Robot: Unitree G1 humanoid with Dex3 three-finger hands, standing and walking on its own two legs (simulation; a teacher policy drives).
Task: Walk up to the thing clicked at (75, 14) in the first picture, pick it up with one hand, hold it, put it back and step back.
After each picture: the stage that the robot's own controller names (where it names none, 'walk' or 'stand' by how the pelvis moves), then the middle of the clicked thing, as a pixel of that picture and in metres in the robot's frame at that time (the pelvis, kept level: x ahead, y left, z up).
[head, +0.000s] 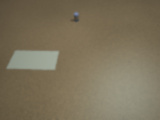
stand; (76, 17) +2.02 +0.06 -0.72
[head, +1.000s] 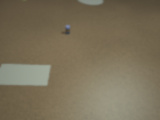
walk; (67, 29) +1.90 +0.10 -0.71
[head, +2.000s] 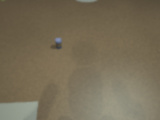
walk; (58, 43) +1.33 +0.21 -0.70
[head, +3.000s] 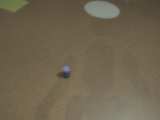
walk; (66, 72) +0.93 +0.15 -0.70
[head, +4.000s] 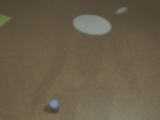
walk; (54, 106) +0.62 +0.19 -0.71
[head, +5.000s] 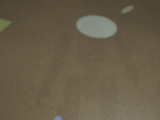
stand; out of the picture +0.46 +0.19 -0.70
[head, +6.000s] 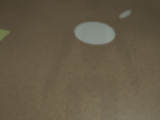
stand; out of the picture +0.41 +0.22 -0.72
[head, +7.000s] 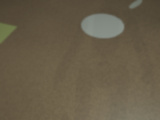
walk; out of the picture +0.37 +0.24 -0.72
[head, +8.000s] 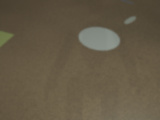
stand; out of the picture +0.36 +0.19 -0.73
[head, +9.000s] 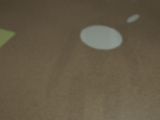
stand; out of the picture +0.35 +0.19 -0.73
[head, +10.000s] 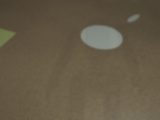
stand; out of the picture +0.34 +0.19 -0.73
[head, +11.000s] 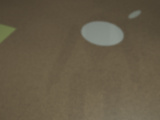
go down; out of the picture +0.35 +0.19 -0.72
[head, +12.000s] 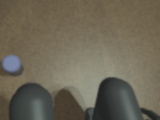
go down; (14, 66) +0.42 +0.25 -0.30
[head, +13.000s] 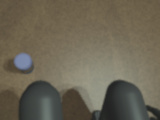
approach; (25, 64) +0.42 +0.25 -0.30
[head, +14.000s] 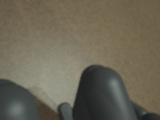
close in; out of the picture +0.40 +0.29 -0.22
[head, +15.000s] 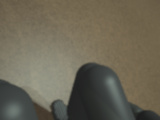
close; out of the picture +0.39 +0.30 -0.22
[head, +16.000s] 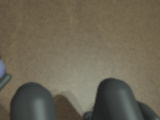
lift; out of the picture +0.35 +0.29 -0.09
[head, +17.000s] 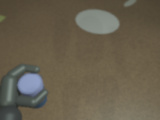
lift; (34, 91) +0.32 +0.17 +0.04
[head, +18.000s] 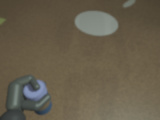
hold; (39, 98) +0.32 +0.17 -0.01
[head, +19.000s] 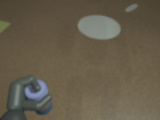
hold; (40, 98) +0.32 +0.17 +0.00
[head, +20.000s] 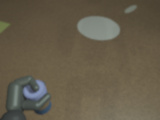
crouch; (38, 98) +0.32 +0.17 +0.00
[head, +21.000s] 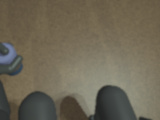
crouch; (8, 60) +0.43 +0.23 -0.11
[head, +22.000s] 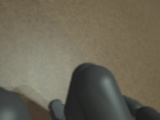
lower; out of the picture +0.40 +0.32 -0.22
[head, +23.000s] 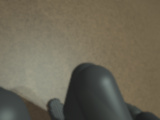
lower; out of the picture +0.40 +0.32 -0.22
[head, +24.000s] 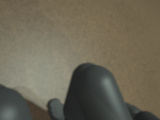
lower; out of the picture +0.40 +0.31 -0.22
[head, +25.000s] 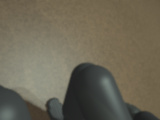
lower; out of the picture +0.40 +0.32 -0.22
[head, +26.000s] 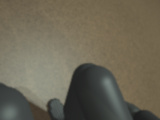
draw back; out of the picture +0.40 +0.31 -0.22
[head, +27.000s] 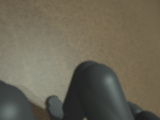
withdraw; out of the picture +0.39 +0.31 -0.22
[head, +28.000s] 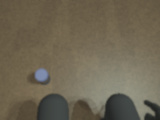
walk; (43, 77) +0.43 +0.23 -0.42
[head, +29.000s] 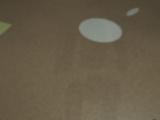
stand; out of the picture +0.36 +0.18 -0.66
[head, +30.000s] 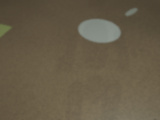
stand; out of the picture +0.37 +0.20 -0.67
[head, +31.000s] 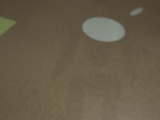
stand; out of the picture +0.38 +0.19 -0.69
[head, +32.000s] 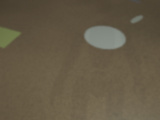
stand; out of the picture +0.38 +0.20 -0.72
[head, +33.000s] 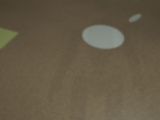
stand; out of the picture +0.36 +0.20 -0.73
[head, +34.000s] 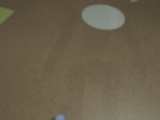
walk; out of the picture +0.40 +0.18 -0.71
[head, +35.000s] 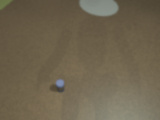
walk; (60, 86) +0.69 +0.15 -0.71
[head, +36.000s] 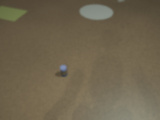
walk; (63, 71) +1.03 +0.26 -0.71
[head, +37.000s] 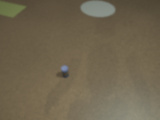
stand; (65, 71) +0.97 +0.18 -0.72
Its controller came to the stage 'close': yes
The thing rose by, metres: 0.71
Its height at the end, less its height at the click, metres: +0.00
